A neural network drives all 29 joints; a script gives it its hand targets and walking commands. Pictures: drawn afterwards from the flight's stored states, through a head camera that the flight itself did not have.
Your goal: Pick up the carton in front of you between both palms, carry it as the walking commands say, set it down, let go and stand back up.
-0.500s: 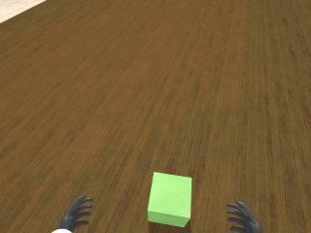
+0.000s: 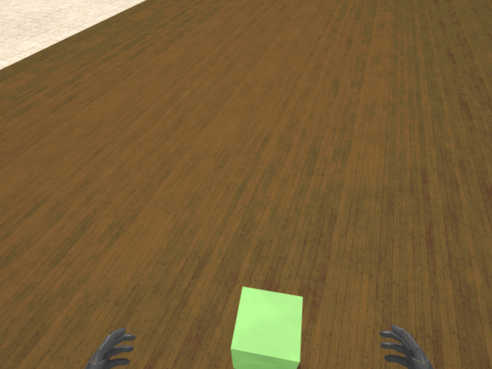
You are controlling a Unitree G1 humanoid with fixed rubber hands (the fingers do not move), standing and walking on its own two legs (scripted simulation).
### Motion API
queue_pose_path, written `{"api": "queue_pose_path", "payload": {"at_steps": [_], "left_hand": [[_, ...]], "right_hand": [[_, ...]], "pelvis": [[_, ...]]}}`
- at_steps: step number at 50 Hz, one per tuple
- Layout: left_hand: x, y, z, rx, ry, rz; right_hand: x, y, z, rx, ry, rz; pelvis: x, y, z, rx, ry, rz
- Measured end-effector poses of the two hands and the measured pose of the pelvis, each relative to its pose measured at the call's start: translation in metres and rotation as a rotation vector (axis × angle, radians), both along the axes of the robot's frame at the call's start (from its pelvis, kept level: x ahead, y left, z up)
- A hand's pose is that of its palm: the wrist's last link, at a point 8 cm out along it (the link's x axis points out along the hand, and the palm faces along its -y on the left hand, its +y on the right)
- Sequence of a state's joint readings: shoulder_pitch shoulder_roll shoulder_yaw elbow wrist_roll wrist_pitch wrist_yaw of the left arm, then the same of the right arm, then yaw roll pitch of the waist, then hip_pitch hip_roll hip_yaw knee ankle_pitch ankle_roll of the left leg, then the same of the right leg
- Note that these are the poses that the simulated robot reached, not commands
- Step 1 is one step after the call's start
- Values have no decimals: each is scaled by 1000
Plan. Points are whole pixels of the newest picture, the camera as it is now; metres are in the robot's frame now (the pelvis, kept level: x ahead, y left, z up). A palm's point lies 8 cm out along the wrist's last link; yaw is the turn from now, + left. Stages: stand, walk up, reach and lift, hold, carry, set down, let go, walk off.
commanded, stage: stand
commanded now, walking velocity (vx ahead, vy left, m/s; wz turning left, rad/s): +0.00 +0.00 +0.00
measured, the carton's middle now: (266, 333) +0.39 -0.06 -0.64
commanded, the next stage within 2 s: none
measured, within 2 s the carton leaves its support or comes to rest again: neither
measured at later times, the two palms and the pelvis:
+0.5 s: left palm out of the picture +0.13 +0.29 -0.08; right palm out of the picture +0.14 -0.29 -0.09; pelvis +0.01 -0.01 +0.00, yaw +1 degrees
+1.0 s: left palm out of the picture +0.09 +0.30 -0.09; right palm out of the picture +0.11 -0.30 -0.09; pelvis +0.00 -0.01 +0.01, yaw +1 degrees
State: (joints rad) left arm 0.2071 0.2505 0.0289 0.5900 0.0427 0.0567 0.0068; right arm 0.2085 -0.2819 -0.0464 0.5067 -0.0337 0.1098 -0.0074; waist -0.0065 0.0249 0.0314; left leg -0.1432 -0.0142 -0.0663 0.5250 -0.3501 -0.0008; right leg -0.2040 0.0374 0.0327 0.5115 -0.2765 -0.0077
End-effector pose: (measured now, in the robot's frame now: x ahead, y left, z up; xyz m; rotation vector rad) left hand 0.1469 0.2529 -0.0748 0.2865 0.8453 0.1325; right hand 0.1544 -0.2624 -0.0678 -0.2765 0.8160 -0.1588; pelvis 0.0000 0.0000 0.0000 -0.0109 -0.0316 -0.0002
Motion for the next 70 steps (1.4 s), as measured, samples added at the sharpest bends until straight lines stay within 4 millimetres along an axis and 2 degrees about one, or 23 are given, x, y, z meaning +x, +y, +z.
{"api": "queue_pose_path", "payload": {"at_steps": [5,10,20,28,53,70], "left_hand": [[-10,26,-1,69,42,39],[-13,35,-1,94,71,57],[-13,33,-5,86,97,72],[-21,34,-8,79,121,86],[-63,46,-12,89,213,113],[-75,50,-14,94,249,116]], "right_hand": [[-8,-19,-10,-38,41,3],[-11,-25,-17,-49,78,8],[-8,-26,-21,-57,108,19],[-12,-31,-20,-71,126,19],[-52,-43,-24,-89,217,6],[-69,-49,-27,-93,267,-10]], "pelvis": [[3,-3,-1,0,22,7],[8,-4,0,3,30,11],[13,-6,2,5,26,18],[12,-7,4,6,18,22],[-7,-7,9,10,-9,23],[-14,-7,11,11,-14,21]]}}
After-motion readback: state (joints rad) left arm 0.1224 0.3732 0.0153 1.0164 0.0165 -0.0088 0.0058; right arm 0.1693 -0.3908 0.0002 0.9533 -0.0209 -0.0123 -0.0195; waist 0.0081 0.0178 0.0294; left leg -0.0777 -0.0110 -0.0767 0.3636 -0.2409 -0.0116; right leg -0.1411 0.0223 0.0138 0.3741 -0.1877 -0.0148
